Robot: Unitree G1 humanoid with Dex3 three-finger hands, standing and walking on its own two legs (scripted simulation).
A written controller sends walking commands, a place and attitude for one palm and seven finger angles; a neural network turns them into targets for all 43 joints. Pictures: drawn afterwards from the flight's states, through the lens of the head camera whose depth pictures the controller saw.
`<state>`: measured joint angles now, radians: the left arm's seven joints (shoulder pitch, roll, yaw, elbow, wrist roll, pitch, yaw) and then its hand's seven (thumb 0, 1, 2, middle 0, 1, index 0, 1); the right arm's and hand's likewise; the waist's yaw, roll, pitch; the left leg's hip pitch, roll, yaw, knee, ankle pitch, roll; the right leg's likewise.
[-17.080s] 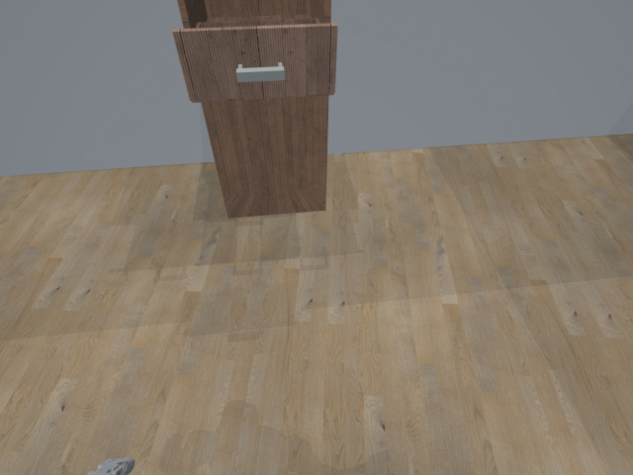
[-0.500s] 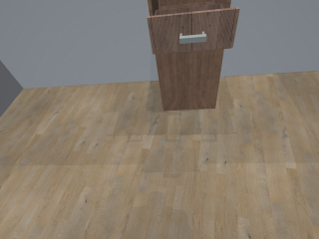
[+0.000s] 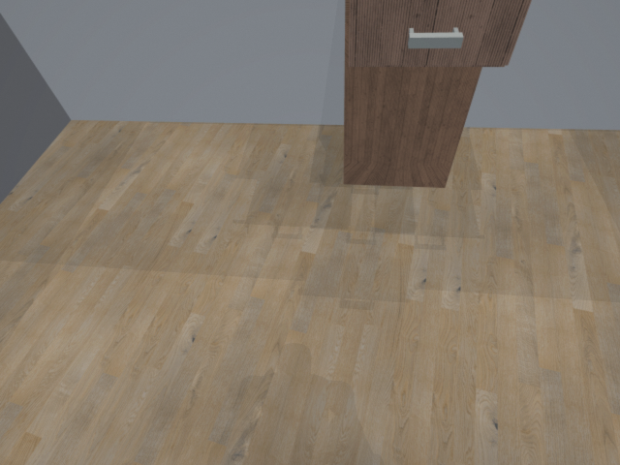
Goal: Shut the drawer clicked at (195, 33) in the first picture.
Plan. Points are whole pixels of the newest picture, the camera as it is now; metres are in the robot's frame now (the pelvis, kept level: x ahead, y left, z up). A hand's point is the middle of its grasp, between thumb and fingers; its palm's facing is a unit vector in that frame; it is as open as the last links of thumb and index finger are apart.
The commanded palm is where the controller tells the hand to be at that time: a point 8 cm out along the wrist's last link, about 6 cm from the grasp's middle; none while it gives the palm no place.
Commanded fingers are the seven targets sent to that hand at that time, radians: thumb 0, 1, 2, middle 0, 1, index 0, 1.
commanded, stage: relax the arm and regain balance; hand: left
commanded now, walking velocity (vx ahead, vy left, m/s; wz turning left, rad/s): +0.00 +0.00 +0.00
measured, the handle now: (434, 36) +1.02 -0.23 +0.04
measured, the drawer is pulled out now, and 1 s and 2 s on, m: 0.28 0.28 0.28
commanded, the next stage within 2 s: come to a stop and stand still in 0.26 s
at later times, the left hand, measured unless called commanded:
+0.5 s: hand out of the picture -0.02 +0.18 -0.17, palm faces -0.03 -0.97 -0.25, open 16.6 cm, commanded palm none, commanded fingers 0.00 -0.50 0.30 -0.15 -0.30 -0.15 -0.30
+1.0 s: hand out of the picture +0.05 +0.25 -0.15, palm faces +0.04 -0.95 -0.32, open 16.3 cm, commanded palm none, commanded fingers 0.00 -0.50 0.30 -0.15 -0.30 -0.15 -0.30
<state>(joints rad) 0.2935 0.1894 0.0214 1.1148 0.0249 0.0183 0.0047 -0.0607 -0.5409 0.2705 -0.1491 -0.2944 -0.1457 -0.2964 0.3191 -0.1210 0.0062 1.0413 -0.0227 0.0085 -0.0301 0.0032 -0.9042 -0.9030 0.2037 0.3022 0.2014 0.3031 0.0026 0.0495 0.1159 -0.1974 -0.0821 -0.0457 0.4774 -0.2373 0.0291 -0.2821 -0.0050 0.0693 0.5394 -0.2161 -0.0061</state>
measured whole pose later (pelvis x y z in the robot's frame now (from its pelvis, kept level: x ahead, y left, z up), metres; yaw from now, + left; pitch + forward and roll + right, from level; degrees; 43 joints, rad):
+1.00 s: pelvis +0.00 +0.00 +0.00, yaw +2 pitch -3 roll +0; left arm 0.23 0.34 0.01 1.01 0.02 -0.01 0.01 -0.02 -0.49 0.30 -0.15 -0.29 -0.15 -0.30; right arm 0.21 -0.31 0.01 1.01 -0.02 -0.02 0.00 0.00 -0.90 -0.90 0.20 0.30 0.20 0.30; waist 0.01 -0.02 -0.01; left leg -0.20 -0.07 -0.09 0.46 -0.22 0.02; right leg -0.23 0.00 0.02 0.45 -0.17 0.00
